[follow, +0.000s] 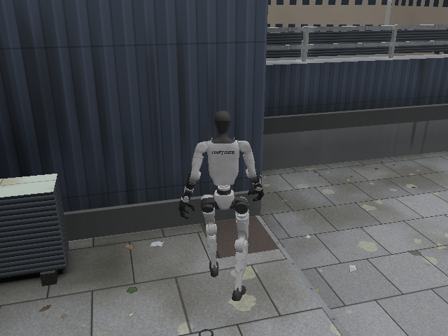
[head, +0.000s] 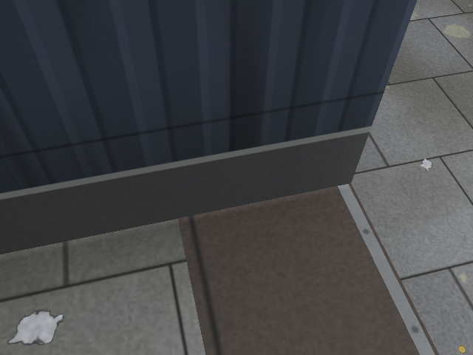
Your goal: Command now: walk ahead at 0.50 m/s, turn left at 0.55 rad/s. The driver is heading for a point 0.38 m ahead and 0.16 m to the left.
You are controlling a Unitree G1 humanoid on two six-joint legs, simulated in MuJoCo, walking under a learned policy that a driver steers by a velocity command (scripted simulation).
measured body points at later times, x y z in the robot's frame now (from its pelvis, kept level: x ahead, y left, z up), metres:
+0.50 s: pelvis +0.28 -0.01 +0.01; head +0.32 +0.00 +0.46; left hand +0.46 +0.28 -0.06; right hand +0.44 -0.29 -0.10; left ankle +0.12 +0.08 -0.68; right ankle +0.44 -0.09 -0.72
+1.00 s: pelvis +0.38 +0.02 +0.02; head +0.38 +0.03 +0.47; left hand +0.42 +0.30 -0.10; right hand +0.60 -0.18 -0.09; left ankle +0.34 +0.15 -0.71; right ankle +0.44 -0.09 -0.71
